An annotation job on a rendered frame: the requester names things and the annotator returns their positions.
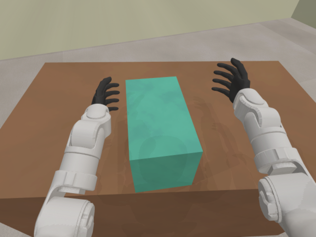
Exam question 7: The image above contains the robot left forearm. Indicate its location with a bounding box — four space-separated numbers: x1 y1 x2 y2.
34 104 111 237

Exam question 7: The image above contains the robot right forearm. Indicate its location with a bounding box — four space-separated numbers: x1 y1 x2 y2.
233 88 316 187

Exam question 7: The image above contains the right robot upper arm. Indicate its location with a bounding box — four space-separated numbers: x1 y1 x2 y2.
258 172 316 237

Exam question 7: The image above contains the left robot hand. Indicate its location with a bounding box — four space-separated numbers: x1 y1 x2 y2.
91 77 120 112

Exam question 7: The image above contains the carton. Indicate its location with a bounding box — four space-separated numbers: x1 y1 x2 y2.
125 77 203 193

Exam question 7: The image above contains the left robot upper arm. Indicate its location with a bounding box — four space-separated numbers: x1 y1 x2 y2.
35 197 95 237

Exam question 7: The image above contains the right robot hand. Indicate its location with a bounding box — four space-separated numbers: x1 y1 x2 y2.
212 58 250 103

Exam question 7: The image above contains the pedestal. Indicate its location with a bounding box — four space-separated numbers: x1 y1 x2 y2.
0 61 316 237

